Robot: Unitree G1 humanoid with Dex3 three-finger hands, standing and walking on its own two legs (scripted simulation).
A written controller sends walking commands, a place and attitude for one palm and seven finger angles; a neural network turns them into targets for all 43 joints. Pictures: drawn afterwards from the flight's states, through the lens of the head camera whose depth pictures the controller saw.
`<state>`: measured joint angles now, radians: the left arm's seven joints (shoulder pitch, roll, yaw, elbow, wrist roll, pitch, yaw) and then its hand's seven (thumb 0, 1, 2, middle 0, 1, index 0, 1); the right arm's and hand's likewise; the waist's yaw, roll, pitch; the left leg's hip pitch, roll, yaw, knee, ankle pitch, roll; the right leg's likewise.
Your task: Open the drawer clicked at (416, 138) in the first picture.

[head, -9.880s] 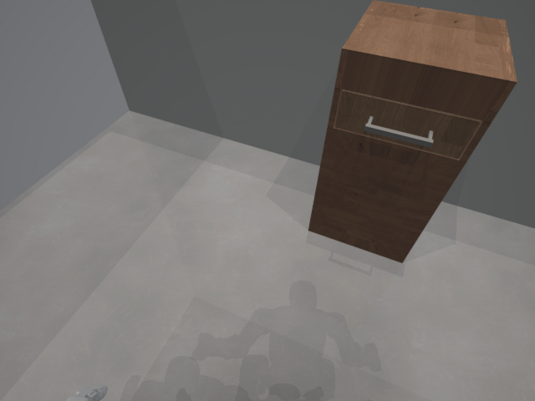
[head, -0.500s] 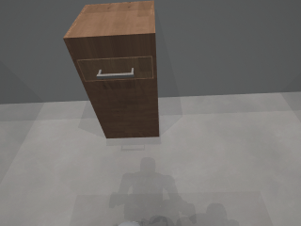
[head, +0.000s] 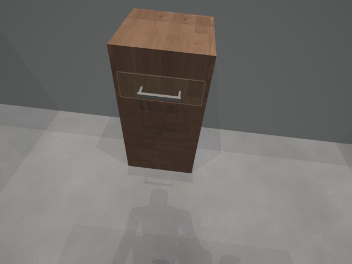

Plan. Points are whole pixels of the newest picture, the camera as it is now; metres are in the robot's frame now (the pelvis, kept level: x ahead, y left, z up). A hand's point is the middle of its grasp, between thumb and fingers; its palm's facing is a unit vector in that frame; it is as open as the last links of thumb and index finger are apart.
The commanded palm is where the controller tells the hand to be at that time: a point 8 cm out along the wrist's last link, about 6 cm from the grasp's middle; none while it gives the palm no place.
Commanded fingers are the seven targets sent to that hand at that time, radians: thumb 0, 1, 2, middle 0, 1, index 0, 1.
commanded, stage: take the last steps up to it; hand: left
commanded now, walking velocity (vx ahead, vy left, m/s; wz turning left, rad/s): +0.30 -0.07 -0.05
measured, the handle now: (159, 94) +0.82 +0.12 -0.11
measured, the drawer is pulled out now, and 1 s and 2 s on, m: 0.00 0.00 0.00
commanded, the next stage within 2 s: come to a stop and stand still in 0.60 s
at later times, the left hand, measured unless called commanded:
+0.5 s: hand (139, 233) +0.24 +0.12 -0.17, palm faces +0.05 -0.97 -0.22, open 7.2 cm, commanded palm none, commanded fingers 0.00 0.90 0.90 -0.20 -0.30 -0.20 -0.30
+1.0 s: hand (139, 216) +0.29 +0.12 -0.18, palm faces +0.07 -0.98 -0.19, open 7.4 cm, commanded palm none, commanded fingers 0.00 0.90 0.90 -0.20 -0.30 -0.20 -0.30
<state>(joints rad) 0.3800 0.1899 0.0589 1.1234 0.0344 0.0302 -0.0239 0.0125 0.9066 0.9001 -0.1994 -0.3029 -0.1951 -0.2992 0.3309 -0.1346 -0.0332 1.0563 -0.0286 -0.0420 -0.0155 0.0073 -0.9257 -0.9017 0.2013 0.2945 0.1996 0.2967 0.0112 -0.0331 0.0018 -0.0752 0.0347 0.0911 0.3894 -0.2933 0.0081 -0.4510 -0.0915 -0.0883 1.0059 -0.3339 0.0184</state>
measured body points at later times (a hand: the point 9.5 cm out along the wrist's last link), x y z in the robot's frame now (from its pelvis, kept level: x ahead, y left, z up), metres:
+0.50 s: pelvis +0.17 -0.07 +0.00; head +0.18 -0.08 +0.44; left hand +0.24 +0.17 -0.15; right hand +0.18 -0.31 -0.17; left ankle +0.17 +0.07 -0.67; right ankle +0.21 -0.15 -0.74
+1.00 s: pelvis +0.29 -0.05 +0.00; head +0.32 -0.05 +0.44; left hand +0.29 +0.18 -0.17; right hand +0.36 -0.29 -0.15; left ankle +0.31 +0.06 -0.74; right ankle +0.28 -0.18 -0.70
